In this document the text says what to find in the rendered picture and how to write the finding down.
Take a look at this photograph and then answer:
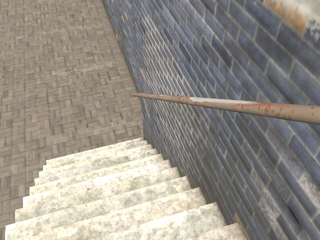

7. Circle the stairs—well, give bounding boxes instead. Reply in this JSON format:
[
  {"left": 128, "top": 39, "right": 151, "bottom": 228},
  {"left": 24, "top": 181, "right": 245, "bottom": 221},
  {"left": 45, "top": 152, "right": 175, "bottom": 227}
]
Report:
[{"left": 5, "top": 137, "right": 248, "bottom": 240}]

